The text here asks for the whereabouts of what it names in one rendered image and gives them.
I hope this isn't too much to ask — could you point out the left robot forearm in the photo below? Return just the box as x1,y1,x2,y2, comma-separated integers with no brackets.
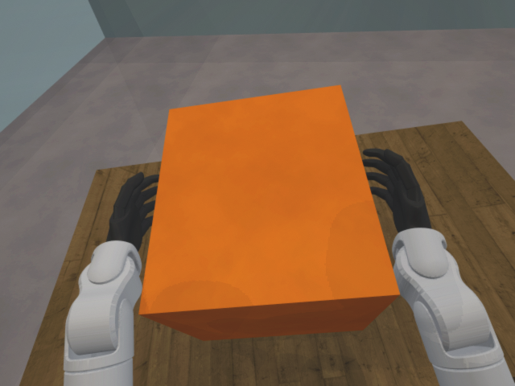
64,240,142,386

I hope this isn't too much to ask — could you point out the carton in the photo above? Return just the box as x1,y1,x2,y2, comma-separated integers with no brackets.
138,85,400,341

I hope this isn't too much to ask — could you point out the right robot hand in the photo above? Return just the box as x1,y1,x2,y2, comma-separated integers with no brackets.
362,149,432,233

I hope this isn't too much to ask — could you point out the right robot forearm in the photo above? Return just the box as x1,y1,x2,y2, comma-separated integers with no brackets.
392,228,515,386

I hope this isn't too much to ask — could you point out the pedestal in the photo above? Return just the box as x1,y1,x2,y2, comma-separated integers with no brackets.
19,121,515,386

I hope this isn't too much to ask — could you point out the left robot hand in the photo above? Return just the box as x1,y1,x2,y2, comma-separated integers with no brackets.
106,172,159,251

